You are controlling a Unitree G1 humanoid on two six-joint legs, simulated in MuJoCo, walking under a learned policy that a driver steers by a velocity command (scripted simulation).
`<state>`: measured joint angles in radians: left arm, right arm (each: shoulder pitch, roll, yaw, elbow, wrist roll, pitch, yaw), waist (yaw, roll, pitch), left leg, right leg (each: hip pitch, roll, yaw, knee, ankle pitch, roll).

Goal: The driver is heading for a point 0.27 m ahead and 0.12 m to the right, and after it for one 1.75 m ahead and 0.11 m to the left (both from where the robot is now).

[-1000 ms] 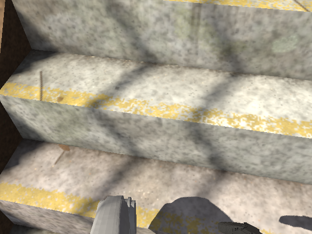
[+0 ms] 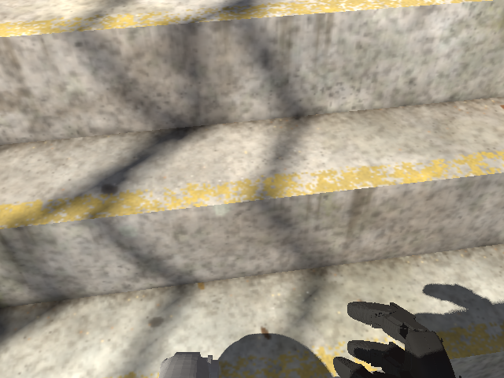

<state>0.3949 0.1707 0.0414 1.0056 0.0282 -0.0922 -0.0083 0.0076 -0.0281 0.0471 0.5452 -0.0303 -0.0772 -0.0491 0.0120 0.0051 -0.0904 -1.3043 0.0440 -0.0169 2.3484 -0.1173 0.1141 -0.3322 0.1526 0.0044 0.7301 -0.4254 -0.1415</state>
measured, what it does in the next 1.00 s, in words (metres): climbs: left foot 0.22 m higher, then right foot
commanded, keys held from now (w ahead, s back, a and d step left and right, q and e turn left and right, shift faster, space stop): w+e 0.56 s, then w+q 0.26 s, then q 0.18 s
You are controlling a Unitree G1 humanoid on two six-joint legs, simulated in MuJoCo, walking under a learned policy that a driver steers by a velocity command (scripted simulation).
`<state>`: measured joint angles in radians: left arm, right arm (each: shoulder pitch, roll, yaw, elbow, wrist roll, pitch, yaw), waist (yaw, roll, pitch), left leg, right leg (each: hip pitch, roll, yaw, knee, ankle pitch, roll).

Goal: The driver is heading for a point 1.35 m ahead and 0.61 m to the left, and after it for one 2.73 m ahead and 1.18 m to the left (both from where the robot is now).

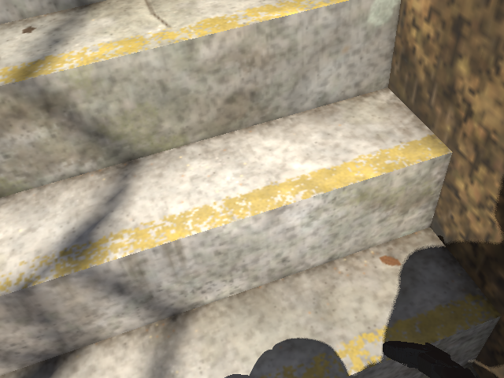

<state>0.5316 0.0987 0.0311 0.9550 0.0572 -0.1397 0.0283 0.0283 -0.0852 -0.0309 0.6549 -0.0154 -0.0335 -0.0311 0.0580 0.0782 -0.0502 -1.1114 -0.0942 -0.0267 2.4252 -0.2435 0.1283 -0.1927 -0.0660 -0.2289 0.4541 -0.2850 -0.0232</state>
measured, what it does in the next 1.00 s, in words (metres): steps to the right, turning left: left foot 0.22 m higher, then right foot 0.22 m lower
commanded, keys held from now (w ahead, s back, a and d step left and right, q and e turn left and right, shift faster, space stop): q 0.82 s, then w+q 0.18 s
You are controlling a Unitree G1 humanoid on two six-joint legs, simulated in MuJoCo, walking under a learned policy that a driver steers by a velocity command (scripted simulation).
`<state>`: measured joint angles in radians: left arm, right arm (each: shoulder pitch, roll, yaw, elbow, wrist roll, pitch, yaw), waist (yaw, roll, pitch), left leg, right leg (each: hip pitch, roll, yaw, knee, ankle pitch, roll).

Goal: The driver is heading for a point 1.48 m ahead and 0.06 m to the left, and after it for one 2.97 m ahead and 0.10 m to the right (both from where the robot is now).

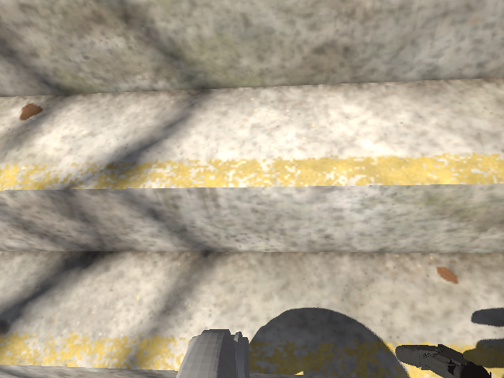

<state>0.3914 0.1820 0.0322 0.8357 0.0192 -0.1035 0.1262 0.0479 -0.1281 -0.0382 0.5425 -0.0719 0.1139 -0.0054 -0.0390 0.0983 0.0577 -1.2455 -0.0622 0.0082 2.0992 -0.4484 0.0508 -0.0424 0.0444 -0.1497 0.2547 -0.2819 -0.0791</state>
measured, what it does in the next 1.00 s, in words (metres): climbs: left foot 0.22 m higher, then right foot 0.22 m higher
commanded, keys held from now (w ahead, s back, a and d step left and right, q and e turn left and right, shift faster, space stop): w+q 0.12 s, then w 0.88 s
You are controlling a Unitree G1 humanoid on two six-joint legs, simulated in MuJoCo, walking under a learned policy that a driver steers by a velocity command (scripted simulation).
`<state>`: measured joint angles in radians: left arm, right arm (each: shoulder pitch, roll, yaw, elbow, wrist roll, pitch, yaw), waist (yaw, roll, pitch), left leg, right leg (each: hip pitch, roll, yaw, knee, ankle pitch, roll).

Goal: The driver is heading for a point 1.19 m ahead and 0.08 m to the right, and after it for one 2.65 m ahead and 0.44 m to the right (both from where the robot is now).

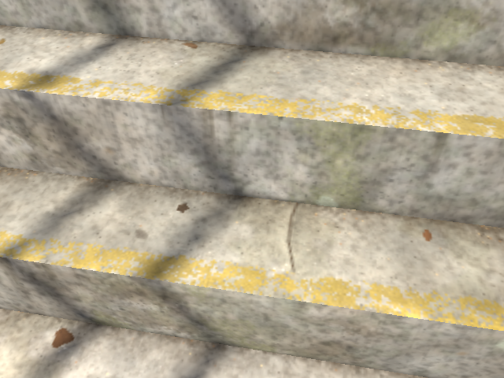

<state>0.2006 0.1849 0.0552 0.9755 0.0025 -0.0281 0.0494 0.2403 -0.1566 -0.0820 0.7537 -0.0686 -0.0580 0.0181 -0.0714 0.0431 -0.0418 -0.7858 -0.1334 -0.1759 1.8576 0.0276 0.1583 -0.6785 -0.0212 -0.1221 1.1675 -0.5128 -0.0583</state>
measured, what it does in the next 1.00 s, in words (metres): climbs: left foot 0.21 m higher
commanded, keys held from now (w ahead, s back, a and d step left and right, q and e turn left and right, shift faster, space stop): w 0.36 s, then no key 0.32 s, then e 0.10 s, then w+e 0.22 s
